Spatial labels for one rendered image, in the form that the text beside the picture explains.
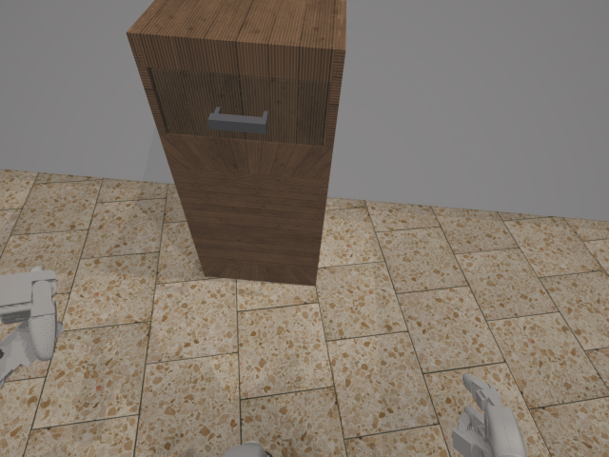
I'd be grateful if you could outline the handle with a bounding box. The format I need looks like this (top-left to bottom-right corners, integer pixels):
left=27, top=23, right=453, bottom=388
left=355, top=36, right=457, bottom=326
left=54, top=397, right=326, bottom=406
left=207, top=107, right=268, bottom=134

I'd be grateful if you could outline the drawer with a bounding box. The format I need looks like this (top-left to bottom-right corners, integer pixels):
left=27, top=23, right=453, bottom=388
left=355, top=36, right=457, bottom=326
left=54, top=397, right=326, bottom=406
left=150, top=68, right=329, bottom=146

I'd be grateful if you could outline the cabinet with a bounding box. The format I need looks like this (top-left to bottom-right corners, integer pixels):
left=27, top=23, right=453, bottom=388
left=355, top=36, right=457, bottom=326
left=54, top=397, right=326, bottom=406
left=127, top=0, right=346, bottom=286

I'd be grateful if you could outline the left robot hand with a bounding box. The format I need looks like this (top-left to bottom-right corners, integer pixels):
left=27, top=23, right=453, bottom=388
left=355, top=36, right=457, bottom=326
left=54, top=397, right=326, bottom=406
left=0, top=266, right=65, bottom=388

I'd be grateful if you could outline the right robot hand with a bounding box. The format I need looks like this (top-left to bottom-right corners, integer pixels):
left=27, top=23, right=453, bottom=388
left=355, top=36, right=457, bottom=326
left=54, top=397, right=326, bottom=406
left=452, top=373, right=527, bottom=457

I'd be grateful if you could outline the left robot shin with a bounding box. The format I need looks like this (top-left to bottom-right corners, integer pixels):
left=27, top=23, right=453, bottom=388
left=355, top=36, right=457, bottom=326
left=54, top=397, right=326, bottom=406
left=244, top=441, right=266, bottom=453

